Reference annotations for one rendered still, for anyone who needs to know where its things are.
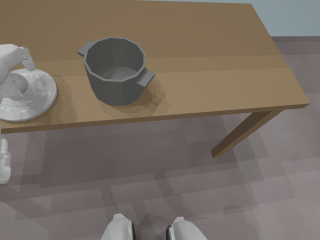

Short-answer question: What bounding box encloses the lid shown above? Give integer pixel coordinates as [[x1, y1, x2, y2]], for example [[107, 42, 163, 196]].
[[0, 68, 57, 122]]

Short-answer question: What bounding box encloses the left robot upper arm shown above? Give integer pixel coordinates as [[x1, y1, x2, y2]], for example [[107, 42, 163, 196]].
[[0, 138, 11, 184]]

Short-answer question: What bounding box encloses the right robot thigh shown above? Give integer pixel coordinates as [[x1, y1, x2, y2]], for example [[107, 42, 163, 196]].
[[169, 220, 207, 240]]

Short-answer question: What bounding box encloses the left robot thigh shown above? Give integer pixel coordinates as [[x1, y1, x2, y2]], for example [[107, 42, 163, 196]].
[[101, 218, 133, 240]]

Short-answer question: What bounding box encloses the pot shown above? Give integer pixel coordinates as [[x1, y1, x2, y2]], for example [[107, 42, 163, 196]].
[[77, 36, 155, 106]]

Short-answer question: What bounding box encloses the knob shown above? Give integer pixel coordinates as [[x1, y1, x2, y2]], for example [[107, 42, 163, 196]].
[[8, 73, 28, 93]]

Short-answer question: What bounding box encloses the robot thigh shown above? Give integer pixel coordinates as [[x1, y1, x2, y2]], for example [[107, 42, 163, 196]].
[[169, 220, 207, 240], [101, 218, 133, 240]]

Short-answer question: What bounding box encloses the left robot hand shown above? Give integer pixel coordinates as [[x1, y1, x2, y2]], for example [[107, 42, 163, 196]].
[[0, 44, 36, 101]]

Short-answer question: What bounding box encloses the table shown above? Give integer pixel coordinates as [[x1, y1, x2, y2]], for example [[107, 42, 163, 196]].
[[0, 0, 310, 158]]

